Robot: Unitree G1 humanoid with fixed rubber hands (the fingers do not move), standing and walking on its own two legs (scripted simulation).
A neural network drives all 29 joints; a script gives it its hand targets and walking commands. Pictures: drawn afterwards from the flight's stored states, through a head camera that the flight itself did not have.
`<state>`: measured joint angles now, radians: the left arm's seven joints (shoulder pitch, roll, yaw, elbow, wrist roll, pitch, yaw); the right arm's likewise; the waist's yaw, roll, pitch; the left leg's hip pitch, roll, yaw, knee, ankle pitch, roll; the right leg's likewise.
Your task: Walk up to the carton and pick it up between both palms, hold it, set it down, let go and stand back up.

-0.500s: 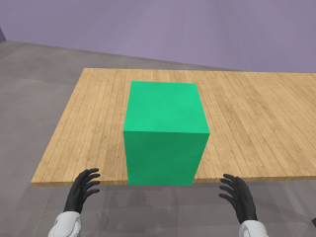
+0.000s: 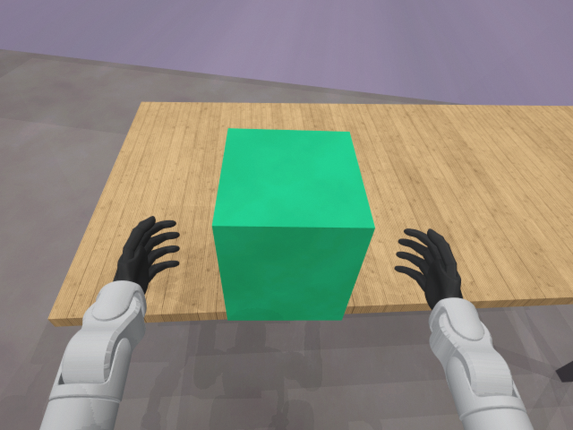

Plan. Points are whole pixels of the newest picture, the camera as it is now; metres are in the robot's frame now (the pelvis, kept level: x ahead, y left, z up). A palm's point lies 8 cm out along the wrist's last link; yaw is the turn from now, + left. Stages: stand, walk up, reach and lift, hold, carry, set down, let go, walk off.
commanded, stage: reach and lift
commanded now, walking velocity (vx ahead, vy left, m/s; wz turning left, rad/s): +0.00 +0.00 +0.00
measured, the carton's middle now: (287, 228) +0.44 +0.03 +0.03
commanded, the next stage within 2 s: none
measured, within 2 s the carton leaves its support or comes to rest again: neither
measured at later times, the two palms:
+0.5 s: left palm (136, 204) +0.36 +0.23 +0.14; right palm (445, 220) +0.39 -0.19 +0.13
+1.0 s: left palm (140, 138) +0.42 +0.23 +0.21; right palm (445, 153) +0.45 -0.18 +0.20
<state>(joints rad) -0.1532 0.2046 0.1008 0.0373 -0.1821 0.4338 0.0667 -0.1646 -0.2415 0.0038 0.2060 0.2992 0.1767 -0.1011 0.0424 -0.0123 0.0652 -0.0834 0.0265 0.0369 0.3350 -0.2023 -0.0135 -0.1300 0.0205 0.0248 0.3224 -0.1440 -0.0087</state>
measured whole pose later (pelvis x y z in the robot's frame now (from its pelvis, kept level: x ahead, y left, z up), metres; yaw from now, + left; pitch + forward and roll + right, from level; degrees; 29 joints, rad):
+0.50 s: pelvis +0.00 -0.01 +0.00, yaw +1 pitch +0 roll +0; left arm -0.54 0.29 0.19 0.24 -0.19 0.61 0.04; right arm -0.56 -0.32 0.02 0.40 0.40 0.35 -0.13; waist 0.01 -0.02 0.02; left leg -0.16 0.03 0.02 0.35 -0.20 -0.02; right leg -0.19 0.03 0.01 0.32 -0.14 -0.02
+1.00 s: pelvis +0.00 -0.01 +0.00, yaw +2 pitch +5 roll -1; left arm -1.01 0.38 0.06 0.79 -0.26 0.50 0.08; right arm -1.01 -0.37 0.04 0.89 0.42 0.35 -0.08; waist 0.02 0.00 -0.08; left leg -0.28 0.04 0.00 0.39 -0.20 -0.02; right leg -0.29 0.03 -0.01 0.32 -0.12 -0.01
